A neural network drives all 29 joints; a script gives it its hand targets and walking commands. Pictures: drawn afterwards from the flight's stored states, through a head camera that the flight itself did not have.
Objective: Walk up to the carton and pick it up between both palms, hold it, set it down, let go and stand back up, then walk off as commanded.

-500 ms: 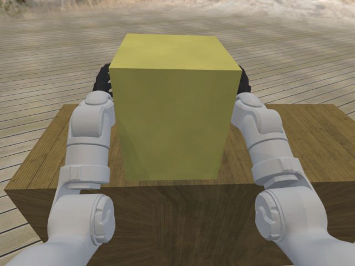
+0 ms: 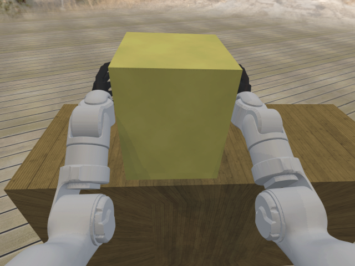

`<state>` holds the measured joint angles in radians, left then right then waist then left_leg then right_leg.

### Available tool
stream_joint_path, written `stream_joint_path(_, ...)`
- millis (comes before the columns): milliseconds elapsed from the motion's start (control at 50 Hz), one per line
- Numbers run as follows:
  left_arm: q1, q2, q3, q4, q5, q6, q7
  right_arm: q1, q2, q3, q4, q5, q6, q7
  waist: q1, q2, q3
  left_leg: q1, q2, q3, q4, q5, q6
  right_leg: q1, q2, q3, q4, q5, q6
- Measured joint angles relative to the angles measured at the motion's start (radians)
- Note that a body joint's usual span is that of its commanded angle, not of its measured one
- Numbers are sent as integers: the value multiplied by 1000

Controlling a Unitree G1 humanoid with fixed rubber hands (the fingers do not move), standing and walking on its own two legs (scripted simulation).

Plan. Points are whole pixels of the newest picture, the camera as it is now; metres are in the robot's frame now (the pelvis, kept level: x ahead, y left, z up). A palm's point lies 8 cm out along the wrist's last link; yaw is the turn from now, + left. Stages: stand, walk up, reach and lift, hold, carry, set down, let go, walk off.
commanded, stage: hold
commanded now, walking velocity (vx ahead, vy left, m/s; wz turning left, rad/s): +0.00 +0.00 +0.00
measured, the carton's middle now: (172, 105) +0.40 +0.02 +0.23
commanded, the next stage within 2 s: set down in 1.12 s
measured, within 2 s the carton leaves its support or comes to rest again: neither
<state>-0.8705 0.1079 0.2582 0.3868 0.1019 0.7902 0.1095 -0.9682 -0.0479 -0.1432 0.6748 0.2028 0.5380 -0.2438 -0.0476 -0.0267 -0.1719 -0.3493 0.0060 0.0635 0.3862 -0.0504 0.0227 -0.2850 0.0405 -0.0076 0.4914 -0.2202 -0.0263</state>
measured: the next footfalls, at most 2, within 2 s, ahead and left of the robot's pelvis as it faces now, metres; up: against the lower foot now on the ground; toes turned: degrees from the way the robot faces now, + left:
none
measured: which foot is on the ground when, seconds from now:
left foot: down 0.00-1.00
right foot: down 0.00-1.00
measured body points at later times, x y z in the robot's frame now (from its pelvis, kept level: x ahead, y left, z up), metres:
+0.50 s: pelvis +0.00 +0.00 +0.00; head -0.06 +0.01 +0.45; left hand +0.40 +0.17 +0.25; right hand +0.41 -0.13 +0.25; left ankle +0.10 +0.11 -0.74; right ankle +0.02 -0.09 -0.74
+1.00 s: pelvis +0.00 +0.00 +0.00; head -0.06 +0.01 +0.45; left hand +0.40 +0.17 +0.26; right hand +0.41 -0.13 +0.26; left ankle +0.10 +0.11 -0.74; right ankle +0.02 -0.09 -0.74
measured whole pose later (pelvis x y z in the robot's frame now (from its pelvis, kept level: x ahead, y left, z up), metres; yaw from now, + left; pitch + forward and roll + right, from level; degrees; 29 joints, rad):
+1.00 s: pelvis +0.00 +0.00 +0.00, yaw +0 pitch +1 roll +0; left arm -0.87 0.11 0.26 0.39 0.10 0.79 0.11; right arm -0.97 -0.05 -0.14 0.68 0.20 0.54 -0.24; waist -0.05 -0.03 -0.17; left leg -0.35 0.01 0.06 0.39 -0.05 0.02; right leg -0.28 0.04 -0.01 0.49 -0.22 -0.03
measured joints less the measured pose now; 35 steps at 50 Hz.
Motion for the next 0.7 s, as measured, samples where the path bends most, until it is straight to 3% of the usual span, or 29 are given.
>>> stream_joint_path(700, 0, 0, 0, 16, -2, -5, 2, 0, 0, 0, 16, 0, -2, 0, 0, 0, 0, 0, 0, 0, 1, -1, 0, 0, 0, 0, 0, 0, 0)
